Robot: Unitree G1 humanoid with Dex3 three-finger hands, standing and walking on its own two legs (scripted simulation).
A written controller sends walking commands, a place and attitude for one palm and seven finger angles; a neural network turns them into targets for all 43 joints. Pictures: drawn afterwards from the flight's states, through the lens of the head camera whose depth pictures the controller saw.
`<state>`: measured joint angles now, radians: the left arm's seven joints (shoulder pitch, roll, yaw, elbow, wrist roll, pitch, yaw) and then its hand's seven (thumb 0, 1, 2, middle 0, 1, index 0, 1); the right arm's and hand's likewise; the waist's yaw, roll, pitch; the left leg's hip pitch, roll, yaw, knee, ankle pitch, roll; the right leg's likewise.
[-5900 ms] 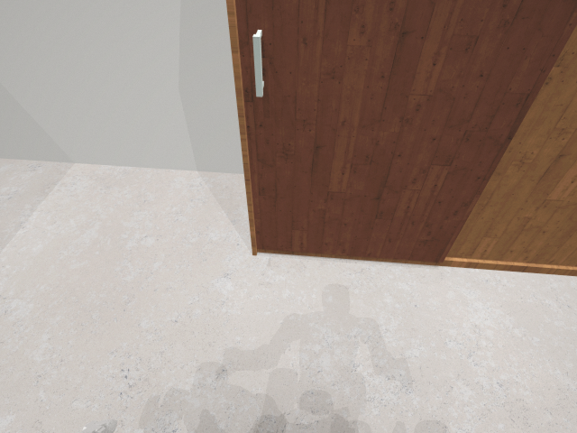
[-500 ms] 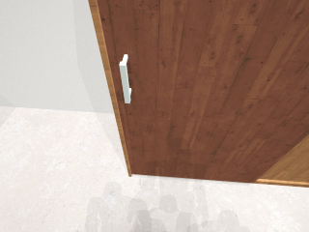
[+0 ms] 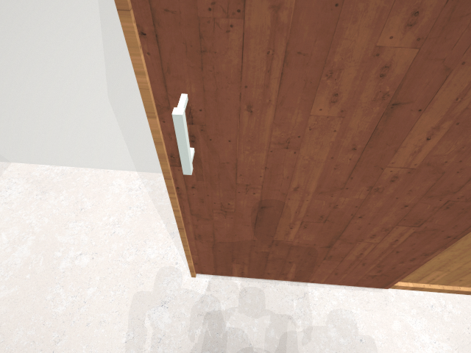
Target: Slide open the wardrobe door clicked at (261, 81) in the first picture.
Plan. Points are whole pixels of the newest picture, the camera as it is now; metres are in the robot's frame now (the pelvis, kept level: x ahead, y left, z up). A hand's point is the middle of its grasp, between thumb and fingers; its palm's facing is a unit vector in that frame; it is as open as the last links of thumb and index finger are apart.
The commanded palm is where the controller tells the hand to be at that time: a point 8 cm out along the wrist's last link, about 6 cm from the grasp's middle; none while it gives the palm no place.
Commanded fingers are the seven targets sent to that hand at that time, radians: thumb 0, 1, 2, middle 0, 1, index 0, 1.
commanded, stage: come to a stop and stand still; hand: left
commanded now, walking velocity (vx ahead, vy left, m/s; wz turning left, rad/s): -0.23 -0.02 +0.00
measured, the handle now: (185, 137) +0.45 +0.13 +0.10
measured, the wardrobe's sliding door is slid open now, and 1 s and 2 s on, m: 0.00 0.00 0.00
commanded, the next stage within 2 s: look again from close up in 1.74 s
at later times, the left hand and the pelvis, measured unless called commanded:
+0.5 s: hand out of the picture +0.02 +0.21 -0.17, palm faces +0.07 -0.98 -0.19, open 7.3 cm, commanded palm none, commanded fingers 0.00 0.90 0.90 -0.20 -0.30 -0.20 -0.30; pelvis -0.02 +0.03 +0.00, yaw +0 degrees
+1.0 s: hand out of the picture -0.04 +0.14 -0.17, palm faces +0.05 -0.99 -0.13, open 7.4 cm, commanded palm none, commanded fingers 0.00 0.90 0.90 -0.20 -0.30 -0.20 -0.30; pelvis -0.02 -0.01 +0.01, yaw +1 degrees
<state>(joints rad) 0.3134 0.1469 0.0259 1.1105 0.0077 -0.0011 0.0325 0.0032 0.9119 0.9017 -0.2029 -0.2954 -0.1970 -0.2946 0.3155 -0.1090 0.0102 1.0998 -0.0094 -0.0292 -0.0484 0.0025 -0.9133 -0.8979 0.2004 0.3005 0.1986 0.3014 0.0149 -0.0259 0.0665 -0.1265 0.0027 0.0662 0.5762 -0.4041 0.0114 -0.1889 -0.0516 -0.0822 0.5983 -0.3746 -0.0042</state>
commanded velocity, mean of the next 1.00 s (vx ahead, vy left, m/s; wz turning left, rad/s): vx -0.03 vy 0.00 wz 0.00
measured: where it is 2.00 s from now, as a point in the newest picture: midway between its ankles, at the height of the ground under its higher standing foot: outside the picture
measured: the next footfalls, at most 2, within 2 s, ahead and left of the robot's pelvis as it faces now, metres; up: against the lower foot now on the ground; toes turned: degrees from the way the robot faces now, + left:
left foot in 0.28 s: +0.06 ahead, +0.10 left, +0.00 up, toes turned +1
right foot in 0.60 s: -0.03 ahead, -0.10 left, +0.00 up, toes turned -3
